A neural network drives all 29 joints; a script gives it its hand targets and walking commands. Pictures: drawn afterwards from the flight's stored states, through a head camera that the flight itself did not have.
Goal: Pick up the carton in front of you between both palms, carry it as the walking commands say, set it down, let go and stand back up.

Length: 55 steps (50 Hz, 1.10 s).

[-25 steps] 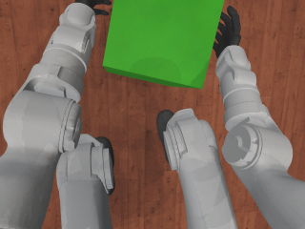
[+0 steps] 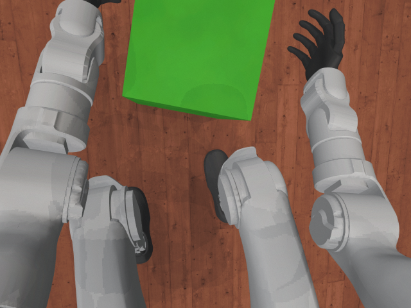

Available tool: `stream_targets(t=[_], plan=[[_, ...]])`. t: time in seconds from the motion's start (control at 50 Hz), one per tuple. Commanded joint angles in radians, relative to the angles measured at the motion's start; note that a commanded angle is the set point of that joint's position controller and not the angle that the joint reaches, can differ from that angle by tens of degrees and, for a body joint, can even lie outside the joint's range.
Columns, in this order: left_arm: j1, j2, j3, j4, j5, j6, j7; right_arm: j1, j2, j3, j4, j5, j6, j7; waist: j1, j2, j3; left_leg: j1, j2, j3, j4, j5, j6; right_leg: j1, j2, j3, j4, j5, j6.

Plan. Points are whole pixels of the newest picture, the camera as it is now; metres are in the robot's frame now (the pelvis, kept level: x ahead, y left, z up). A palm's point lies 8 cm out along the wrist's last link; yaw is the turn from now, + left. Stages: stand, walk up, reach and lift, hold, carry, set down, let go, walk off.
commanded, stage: set down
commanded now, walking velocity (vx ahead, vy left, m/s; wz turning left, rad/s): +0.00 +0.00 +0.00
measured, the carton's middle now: (191, 61) +0.50 -0.07 -0.28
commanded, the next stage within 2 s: let go in 0.80 s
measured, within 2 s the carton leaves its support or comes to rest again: neither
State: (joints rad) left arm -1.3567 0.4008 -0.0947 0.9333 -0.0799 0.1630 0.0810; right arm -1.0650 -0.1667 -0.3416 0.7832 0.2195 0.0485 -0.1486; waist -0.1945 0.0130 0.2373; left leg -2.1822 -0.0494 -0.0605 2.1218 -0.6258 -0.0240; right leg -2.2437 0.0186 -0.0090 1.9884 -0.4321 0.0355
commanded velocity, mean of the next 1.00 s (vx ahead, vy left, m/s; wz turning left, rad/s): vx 0.00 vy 0.00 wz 0.00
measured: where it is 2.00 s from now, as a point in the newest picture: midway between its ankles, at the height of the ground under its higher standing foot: (182, 217)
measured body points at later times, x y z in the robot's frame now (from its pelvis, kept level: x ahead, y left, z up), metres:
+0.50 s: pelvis +0.02 +0.00 +0.12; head +0.33 +0.00 +0.44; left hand +0.59 +0.09 +0.00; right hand +0.45 -0.28 +0.01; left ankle +0.09 +0.12 -0.37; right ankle +0.15 -0.12 -0.37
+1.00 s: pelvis +0.06 +0.00 +0.25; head +0.32 +0.00 +0.61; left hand +0.56 +0.11 +0.14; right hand +0.43 -0.26 +0.15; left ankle +0.09 +0.12 -0.37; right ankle +0.15 -0.12 -0.37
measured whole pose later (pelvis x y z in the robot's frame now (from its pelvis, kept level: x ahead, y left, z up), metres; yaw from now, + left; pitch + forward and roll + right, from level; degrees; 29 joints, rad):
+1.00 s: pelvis +0.06 +0.00 +0.25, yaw +2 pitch +43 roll +0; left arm -0.93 0.21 0.17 0.84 0.14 0.18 0.02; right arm -0.61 -0.07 -0.38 0.57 -0.01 0.12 0.02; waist -0.19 0.04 -0.15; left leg -1.48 -0.07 -0.06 1.14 -0.41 -0.01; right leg -1.55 0.00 0.03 1.07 -0.28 0.02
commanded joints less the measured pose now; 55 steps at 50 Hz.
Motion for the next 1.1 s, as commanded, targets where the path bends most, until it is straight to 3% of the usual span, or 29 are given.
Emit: stream_targets(t=[0.0, 0.08, 0.16, 0.32, 0.44, 0.76, 0.8, 0.88, 0.98, 1.08], plan=[[-0.283, 0.073, 0.071, -0.068, 0.014, 0.007, -0.012, -0.115, -0.120, -0.018, -0.139, -0.030, 0.024, -0.014, -0.082, 0.148, -1.197, 0.477, -0.039, 0.100, -0.266, 0.065, 0.032, 0.766, 0.027, -0.109, -0.222, 0.260, 0.038], [-0.237, 0.067, 0.113, 0.037, 0.030, -0.003, -0.044, -0.112, -0.069, -0.008, -0.134, -0.061, 0.037, -0.004, -0.065, 0.088, -1.100, 0.380, -0.040, 0.091, -0.337, 0.037, 0.049, 0.749, 0.028, -0.091, -0.275, 0.224, 0.047], [-0.218, 0.065, 0.137, 0.087, 0.052, -0.017, -0.063, -0.087, -0.048, -0.014, -0.134, -0.083, 0.042, 0.005, -0.066, 0.079, -1.115, 0.377, -0.043, 0.089, -0.404, 0.043, 0.049, 0.769, 0.029, -0.084, -0.328, 0.228, 0.054], [-0.225, 0.047, 0.132, -0.052, 0.083, 0.009, -0.067, -0.007, -0.069, -0.060, -0.228, -0.103, 0.068, 0.022, -0.097, 0.181, -1.320, 0.630, -0.054, 0.095, -0.528, 0.142, 0.027, 0.836, 0.036, -0.115, -0.440, 0.313, 0.051], [-0.182, 0.021, 0.135, -0.145, 0.105, 0.052, -0.068, 0.054, -0.068, -0.073, -0.284, -0.101, 0.101, 0.048, -0.092, 0.234, -1.372, 0.800, -0.055, 0.093, -0.619, 0.237, 0.012, 0.865, 0.045, -0.133, -0.527, 0.381, 0.047], [-0.014, -0.033, 0.196, -0.111, 0.151, 0.039, -0.098, 0.164, -0.031, -0.097, -0.272, -0.163, 0.090, 0.102, -0.079, 0.178, -1.236, 0.995, -0.053, 0.056, -0.931, 0.365, 0.003, 1.051, 0.041, -0.114, -0.806, 0.470, 0.048], [0.011, -0.043, 0.213, -0.098, 0.161, 0.030, -0.100, 0.173, -0.019, -0.094, -0.264, -0.173, 0.083, 0.110, -0.066, 0.166, -1.220, 1.010, -0.052, 0.053, -0.969, 0.374, 0.003, 1.079, 0.038, -0.108, -0.840, 0.470, 0.049], [0.132, -0.088, 0.251, -0.111, 0.197, 0.014, -0.085, 0.275, -0.011, -0.078, -0.270, -0.205, 0.067, 0.137, -0.047, 0.143, -1.271, 1.095, -0.054, 0.048, -1.044, 0.453, 0.003, 1.201, 0.036, -0.100, -0.904, 0.525, 0.045], [0.383, -0.186, 0.284, -0.239, 0.239, -0.013, -0.027, 0.490, -0.027, -0.032, -0.340, -0.252, 0.042, 0.191, -0.026, 0.112, -1.293, 1.241, -0.056, 0.036, -1.142, 0.553, -0.005, 1.393, 0.037, -0.087, -0.984, 0.589, 0.023], [0.593, -0.263, 0.285, -0.425, 0.236, -0.040, 0.050, 0.644, -0.082, 0.064, -0.407, -0.250, 0.019, 0.249, 0.003, 0.091, -1.109, 1.330, -0.051, 0.034, -1.277, 0.433, -0.018, 1.549, 0.033, -0.063, -1.086, 0.485, -0.009]])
